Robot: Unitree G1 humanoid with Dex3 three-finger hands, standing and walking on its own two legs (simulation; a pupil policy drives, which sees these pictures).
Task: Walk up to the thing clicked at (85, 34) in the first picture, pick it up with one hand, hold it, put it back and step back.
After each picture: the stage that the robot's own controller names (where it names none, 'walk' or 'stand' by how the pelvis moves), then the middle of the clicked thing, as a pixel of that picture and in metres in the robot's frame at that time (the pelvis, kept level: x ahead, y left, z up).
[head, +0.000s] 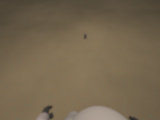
stand; (85, 36) +1.90 +0.17 -0.72
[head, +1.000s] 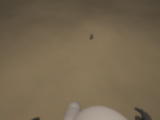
walk; (91, 36) +1.77 +0.09 -0.70
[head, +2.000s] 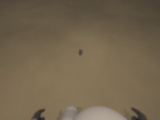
walk; (80, 52) +1.21 +0.17 -0.71
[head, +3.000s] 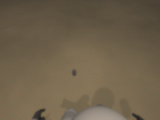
walk; (74, 72) +0.73 +0.21 -0.72
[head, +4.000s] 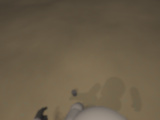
walk; (74, 93) +0.41 +0.24 -0.70
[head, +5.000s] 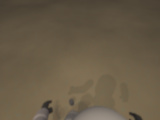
stand; (71, 102) +0.30 +0.21 -0.72
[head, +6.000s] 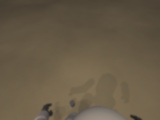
stand; (72, 103) +0.29 +0.21 -0.72
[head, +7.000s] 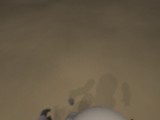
stand; (71, 102) +0.30 +0.22 -0.73
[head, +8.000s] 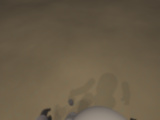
stand; (71, 102) +0.29 +0.22 -0.73
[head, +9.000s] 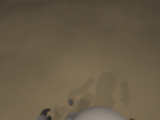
stand; (70, 102) +0.29 +0.22 -0.73
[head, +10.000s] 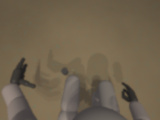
go down; (65, 71) +0.35 +0.24 -0.43
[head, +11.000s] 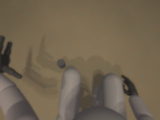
go down; (61, 64) +0.37 +0.26 -0.30
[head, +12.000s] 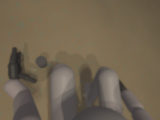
close in; (42, 62) +0.34 +0.29 -0.22
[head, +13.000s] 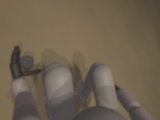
close; (27, 63) +0.34 +0.30 -0.21
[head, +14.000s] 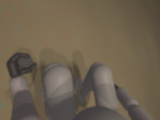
lift; (25, 63) +0.34 +0.30 -0.21
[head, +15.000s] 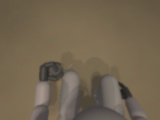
lift; (56, 71) +0.29 +0.24 -0.06
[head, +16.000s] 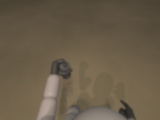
hold; (65, 70) +0.34 +0.18 +0.04
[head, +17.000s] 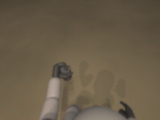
hold; (66, 73) +0.33 +0.18 +0.00
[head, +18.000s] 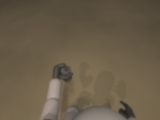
hold; (66, 74) +0.32 +0.18 +0.00
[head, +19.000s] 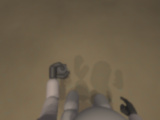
crouch; (63, 72) +0.34 +0.20 -0.06
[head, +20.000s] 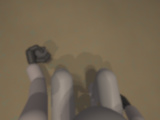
lower; (43, 55) +0.41 +0.29 -0.13
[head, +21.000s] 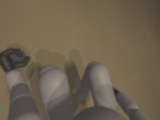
lower; (19, 59) +0.38 +0.31 -0.22
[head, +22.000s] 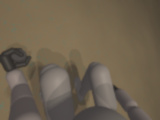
lower; (20, 58) +0.37 +0.32 -0.22
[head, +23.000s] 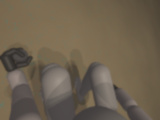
lower; (21, 58) +0.37 +0.31 -0.22
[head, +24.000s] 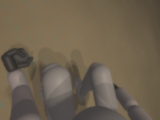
lower; (22, 58) +0.36 +0.31 -0.22
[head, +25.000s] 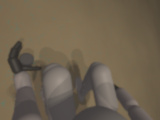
withdraw; (27, 61) +0.35 +0.29 -0.22
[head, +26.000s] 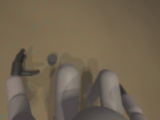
stand; (52, 60) +0.37 +0.27 -0.25
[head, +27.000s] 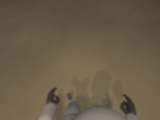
stand; (69, 96) +0.32 +0.20 -0.63
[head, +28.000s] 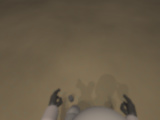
stand; (71, 98) +0.33 +0.22 -0.67
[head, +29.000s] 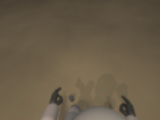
stand; (71, 98) +0.33 +0.21 -0.67
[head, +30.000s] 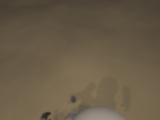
walk; (73, 99) +0.35 +0.20 -0.72
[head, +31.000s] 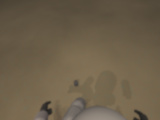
walk; (76, 83) +0.47 +0.21 -0.70
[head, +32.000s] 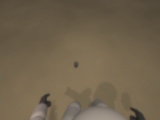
walk; (75, 64) +0.78 +0.21 -0.70
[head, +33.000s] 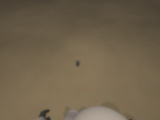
stand; (77, 63) +0.98 +0.22 -0.71
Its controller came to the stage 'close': yes
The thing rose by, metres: 0.71
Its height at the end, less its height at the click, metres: +0.00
